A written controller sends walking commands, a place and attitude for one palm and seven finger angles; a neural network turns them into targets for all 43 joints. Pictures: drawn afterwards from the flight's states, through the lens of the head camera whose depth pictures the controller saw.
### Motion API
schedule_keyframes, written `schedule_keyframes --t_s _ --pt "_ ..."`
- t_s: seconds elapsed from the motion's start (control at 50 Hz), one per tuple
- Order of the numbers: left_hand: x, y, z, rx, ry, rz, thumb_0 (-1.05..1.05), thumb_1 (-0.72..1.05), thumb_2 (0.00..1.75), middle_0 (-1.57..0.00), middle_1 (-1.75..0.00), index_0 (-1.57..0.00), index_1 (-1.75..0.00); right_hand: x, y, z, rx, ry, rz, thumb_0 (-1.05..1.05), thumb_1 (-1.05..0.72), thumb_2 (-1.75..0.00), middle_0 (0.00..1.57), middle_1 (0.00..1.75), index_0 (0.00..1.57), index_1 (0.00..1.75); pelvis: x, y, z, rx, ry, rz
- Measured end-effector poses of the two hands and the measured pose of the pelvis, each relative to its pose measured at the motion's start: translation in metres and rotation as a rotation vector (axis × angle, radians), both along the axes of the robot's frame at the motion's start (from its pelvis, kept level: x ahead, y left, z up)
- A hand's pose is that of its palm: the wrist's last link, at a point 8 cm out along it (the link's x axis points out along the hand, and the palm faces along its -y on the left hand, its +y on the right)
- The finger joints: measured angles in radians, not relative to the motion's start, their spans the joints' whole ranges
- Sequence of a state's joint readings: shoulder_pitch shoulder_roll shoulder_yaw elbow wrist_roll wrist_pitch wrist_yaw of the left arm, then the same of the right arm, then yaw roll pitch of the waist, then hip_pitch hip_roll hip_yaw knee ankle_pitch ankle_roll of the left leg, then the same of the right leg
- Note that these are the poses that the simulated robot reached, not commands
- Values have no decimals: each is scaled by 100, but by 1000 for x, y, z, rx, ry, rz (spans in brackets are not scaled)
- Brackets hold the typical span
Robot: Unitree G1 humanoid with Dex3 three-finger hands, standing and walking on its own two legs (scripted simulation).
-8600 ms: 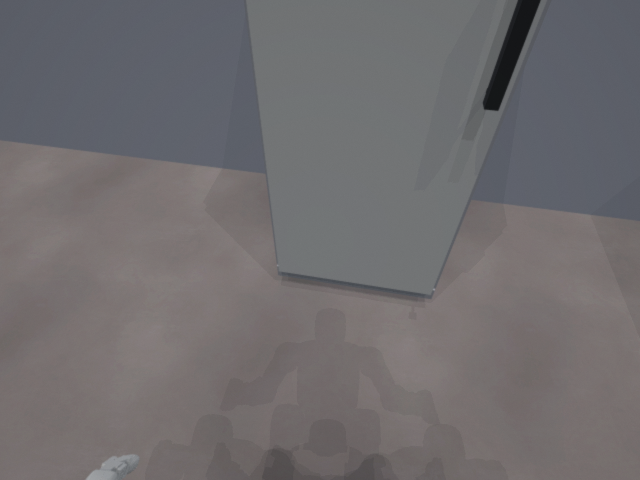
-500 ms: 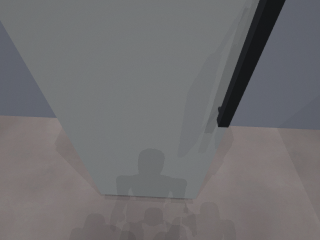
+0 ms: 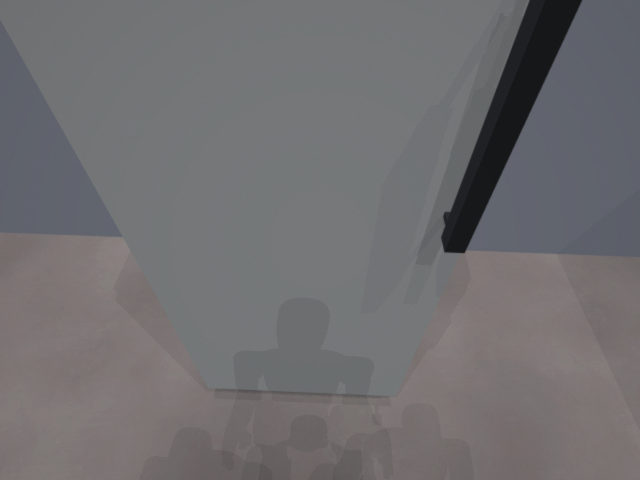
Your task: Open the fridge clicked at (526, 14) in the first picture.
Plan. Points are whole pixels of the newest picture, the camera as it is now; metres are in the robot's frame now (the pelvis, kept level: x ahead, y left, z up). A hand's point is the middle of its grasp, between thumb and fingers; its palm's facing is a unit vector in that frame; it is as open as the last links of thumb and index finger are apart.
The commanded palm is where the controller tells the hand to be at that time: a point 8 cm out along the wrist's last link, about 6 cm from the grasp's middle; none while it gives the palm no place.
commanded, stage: look again from close up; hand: right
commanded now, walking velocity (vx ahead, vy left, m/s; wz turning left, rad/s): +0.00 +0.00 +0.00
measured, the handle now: (490, 128) +0.44 -0.15 +0.24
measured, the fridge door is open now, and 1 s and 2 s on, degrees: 0 0 0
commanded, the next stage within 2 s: raise the hand to about handle height in 0.56 s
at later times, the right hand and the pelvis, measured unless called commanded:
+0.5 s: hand out of the picture +0.00 -0.17 -0.18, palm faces +0.01 +0.98 -0.18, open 7.3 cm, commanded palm none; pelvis +0.00 +0.00 +0.00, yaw +0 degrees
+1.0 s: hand (481, 436) +0.18 -0.16 +0.02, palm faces -0.06 +1.00 -0.02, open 8.1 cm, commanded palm +0.12 -0.24 +0.00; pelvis -0.03 +0.02 -0.03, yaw -3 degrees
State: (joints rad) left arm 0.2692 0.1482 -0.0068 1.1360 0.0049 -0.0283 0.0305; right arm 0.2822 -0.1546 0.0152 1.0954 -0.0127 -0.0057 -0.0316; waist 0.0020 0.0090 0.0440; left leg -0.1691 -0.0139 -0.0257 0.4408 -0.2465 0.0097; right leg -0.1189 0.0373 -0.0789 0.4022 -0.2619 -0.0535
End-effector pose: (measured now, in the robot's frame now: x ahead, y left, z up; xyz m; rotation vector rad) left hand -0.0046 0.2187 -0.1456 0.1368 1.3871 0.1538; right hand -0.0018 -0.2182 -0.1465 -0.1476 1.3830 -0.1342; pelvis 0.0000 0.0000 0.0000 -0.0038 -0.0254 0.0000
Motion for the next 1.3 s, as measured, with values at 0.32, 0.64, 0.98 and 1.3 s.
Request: schedule_keyframes --t_s 0.32,0.64,0.98,1.3 --pt "-3 3 1 0 4 -2 0 91 90 -20 -30 -19 -30 -3 2 0 1 -2 -1 1 -91 -90 20 30 20 30 -3 3 1 0 2 -1" --pt "2 7 2 9 -4 -8 0 91 90 -20 -30 -19 -30 1 1 1 -3 -11 -2 1 -91 -90 20 30 20 30 -3 4 1 -1 2 -4" --pt "169 40 77 88 -900 -155 1 90 90 -20 -30 -20 -30 174 4 184 142 -1447 180 1 -74 -82 21 42 21 42 -25 15 -31 -5 80 -45" --pt "185 1 57 17 -881 -329 1 90 90 -20 -30 -20 -30 121 -28 219 -15 -1577 195 1 -35 -67 23 65 23 65 -39 23 -44 53 68 -123"
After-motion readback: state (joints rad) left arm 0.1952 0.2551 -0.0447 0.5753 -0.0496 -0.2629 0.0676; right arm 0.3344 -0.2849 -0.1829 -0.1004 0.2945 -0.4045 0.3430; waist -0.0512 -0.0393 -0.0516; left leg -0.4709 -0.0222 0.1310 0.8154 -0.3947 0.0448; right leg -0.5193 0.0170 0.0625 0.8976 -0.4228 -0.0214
